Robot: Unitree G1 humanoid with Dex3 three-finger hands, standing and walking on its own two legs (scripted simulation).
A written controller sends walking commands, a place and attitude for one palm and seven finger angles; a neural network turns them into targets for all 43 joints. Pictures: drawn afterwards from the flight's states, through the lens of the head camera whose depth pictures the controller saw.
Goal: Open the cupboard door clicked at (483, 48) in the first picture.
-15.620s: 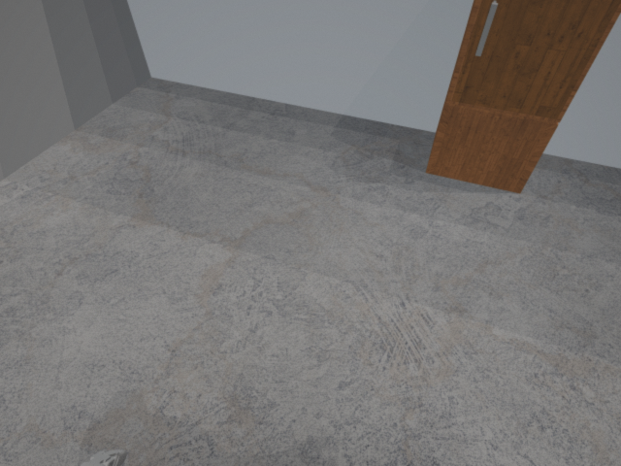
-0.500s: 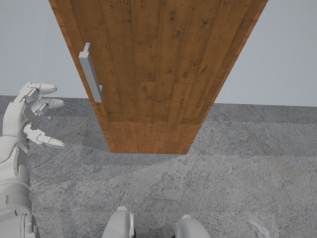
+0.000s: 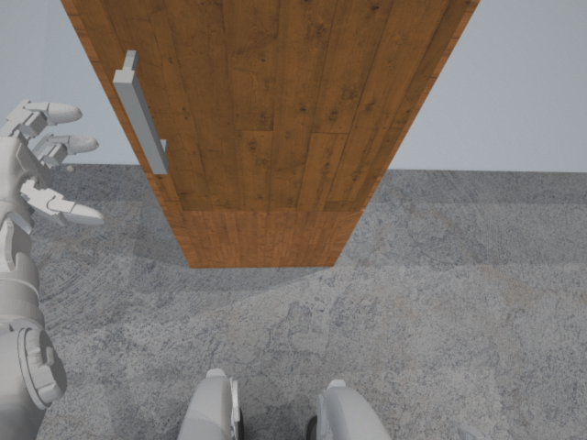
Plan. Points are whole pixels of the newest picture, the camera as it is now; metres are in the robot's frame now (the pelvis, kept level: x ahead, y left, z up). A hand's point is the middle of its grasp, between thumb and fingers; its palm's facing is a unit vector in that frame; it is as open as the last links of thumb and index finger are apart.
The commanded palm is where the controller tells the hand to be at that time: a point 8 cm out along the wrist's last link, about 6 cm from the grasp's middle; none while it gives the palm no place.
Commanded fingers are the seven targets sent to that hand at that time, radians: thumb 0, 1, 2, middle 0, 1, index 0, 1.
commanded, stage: move the hooked fingers beside the handle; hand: left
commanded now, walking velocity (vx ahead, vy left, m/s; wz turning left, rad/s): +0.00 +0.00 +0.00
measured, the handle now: (147, 119) +0.53 +0.20 +0.06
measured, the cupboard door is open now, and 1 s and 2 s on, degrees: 0 0 0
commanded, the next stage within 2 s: slide the fingers in behind the handle in 1.12 s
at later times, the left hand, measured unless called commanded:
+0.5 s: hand (84, 141) +0.49 +0.27 +0.06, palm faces +0.01 -1.00 -0.01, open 14.0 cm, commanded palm +0.46 +0.31 +0.06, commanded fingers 0.00 -0.50 0.30 -0.30 -1.20 -0.30 -1.20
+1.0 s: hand (82, 148) +0.47 +0.27 +0.06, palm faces +0.02 -1.00 -0.01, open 14.0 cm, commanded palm +0.46 +0.31 +0.06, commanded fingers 0.00 -0.50 0.30 -0.30 -1.20 -0.30 -1.20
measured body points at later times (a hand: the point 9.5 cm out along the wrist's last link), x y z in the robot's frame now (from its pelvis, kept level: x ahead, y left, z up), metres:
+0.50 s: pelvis +0.00 +0.01 -0.01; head +0.15 +0.04 +0.42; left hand +0.48 +0.33 +0.06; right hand +0.02 -0.27 -0.11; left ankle +0.05 +0.11 -0.64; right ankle +0.00 -0.13 -0.64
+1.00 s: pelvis +0.00 +0.01 +0.00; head +0.14 +0.04 +0.42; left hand +0.47 +0.33 +0.06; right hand +0.05 -0.27 -0.10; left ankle +0.05 +0.11 -0.64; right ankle +0.00 -0.13 -0.64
